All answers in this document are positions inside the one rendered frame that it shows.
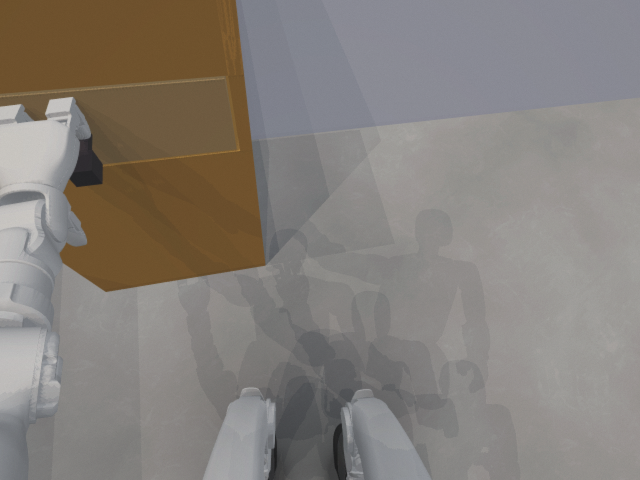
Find robot right thigh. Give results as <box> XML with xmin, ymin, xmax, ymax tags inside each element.
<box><xmin>341</xmin><ymin>398</ymin><xmax>432</xmax><ymax>480</ymax></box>

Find handle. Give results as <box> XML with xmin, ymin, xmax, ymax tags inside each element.
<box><xmin>70</xmin><ymin>134</ymin><xmax>103</xmax><ymax>187</ymax></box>

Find left robot upper arm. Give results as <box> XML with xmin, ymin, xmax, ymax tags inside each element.
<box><xmin>0</xmin><ymin>327</ymin><xmax>63</xmax><ymax>480</ymax></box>

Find cabinet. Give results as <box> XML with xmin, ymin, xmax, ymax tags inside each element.
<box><xmin>0</xmin><ymin>0</ymin><xmax>266</xmax><ymax>292</ymax></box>

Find drawer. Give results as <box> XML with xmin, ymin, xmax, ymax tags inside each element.
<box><xmin>0</xmin><ymin>76</ymin><xmax>237</xmax><ymax>164</ymax></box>

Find robot right shin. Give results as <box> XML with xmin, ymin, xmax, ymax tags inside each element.
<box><xmin>343</xmin><ymin>389</ymin><xmax>388</xmax><ymax>480</ymax></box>

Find robot left hand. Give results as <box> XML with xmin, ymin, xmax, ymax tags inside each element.
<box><xmin>0</xmin><ymin>97</ymin><xmax>91</xmax><ymax>247</ymax></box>

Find left robot forearm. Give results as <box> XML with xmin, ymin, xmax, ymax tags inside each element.
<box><xmin>0</xmin><ymin>183</ymin><xmax>68</xmax><ymax>332</ymax></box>

